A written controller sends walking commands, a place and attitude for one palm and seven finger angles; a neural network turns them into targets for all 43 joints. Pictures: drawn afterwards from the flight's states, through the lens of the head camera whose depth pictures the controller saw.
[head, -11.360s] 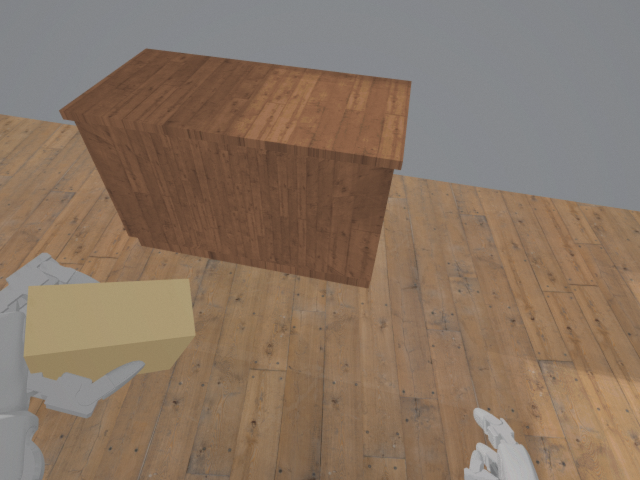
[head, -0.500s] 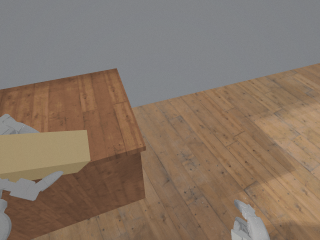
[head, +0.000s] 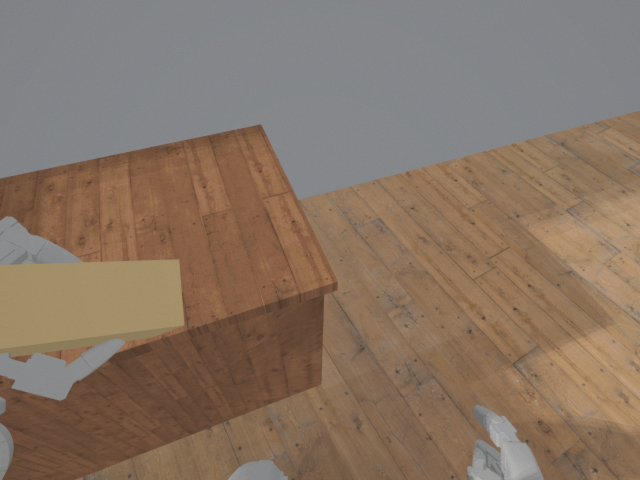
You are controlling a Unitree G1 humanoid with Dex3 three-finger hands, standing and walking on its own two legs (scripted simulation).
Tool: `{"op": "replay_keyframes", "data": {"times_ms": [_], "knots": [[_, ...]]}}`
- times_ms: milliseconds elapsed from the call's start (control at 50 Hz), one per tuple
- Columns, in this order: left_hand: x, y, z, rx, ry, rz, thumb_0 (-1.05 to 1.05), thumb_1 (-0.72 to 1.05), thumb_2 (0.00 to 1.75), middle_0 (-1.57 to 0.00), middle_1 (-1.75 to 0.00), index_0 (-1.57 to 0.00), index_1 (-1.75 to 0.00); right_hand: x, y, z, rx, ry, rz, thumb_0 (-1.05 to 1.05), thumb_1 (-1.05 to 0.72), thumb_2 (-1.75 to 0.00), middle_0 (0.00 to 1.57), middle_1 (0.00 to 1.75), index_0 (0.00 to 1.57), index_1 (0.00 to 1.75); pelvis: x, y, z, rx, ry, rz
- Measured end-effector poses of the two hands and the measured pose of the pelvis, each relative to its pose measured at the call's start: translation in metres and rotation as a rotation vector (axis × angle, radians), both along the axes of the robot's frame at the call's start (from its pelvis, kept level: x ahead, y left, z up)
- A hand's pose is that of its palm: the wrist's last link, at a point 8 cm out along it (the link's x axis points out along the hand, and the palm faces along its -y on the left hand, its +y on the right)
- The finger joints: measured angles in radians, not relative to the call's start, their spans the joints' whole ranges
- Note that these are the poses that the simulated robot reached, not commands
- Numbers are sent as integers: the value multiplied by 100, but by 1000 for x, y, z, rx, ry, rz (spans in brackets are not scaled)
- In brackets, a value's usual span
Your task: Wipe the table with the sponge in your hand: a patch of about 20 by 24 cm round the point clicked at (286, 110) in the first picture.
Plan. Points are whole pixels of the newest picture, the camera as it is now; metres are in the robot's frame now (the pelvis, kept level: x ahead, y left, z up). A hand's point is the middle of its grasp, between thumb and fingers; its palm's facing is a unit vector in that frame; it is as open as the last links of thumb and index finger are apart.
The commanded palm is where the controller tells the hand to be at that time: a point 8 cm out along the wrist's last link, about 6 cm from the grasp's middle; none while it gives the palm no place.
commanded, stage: shuffle to correct the standing spot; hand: left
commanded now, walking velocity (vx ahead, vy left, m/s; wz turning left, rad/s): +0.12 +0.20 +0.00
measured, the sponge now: (116, 307) +0.24 +0.20 +0.17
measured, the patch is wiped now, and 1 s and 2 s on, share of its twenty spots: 0.00 0.00 0.00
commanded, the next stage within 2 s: come to a stop and stand still in 1.44 s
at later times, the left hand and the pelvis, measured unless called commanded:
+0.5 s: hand out of the picture +0.23 +0.34 +0.19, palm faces +0.40 -0.81 -0.42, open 9.8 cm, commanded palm +0.19 +0.38 +0.20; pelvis +0.02 +0.10 +0.02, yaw -1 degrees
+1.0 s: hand out of the picture +0.27 +0.45 +0.18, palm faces +0.40 -0.83 -0.39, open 9.8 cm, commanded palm +0.23 +0.47 +0.20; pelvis +0.06 +0.20 +0.01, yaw -2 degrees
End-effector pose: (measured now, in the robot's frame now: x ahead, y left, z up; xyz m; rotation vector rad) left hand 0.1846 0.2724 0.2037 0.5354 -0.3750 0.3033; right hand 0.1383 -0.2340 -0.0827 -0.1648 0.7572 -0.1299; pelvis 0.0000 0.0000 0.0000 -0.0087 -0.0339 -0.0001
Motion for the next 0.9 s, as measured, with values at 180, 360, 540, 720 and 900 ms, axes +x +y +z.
{"op": "replay_keyframes", "data": {"times_ms": [180,360,540,720,900], "knots": [[1,64,-6,8,-27,23,-1,-47,101,-77,-135,-77,-135,5,52,-4,-39,20,-22,1,-90,-90,20,30,20,30,7,57,-7,23,-1,-21],[9,77,7,7,-8,7,-1,-47,101,-77,-135,-77,-135,23,98,5,42,-62,17,1,-90,-90,20,30,20,30,12,78,1,32,35,-25],[12,122,2,-49,64,80,-1,-47,101,-77,-135,-77,-135,31,107,20,-25,15,13,1,-90,-90,20,30,20,30,27,111,21,51,46,-26],[44,164,-7,-38,20,7,-1,-47,101,-77,-135,-77,-135,50,138,27,-94,-66,-65,1,-91,-90,20,30,20,30,35,159,7,41,13,-30],[36,189,5,-9,21,1,-1,-47,101,-77,-135,-77,-135,54,194,16,-4,-22,-9,1,-90,-90,20,30,20,30,49,184,9,-7,42,-25]]}}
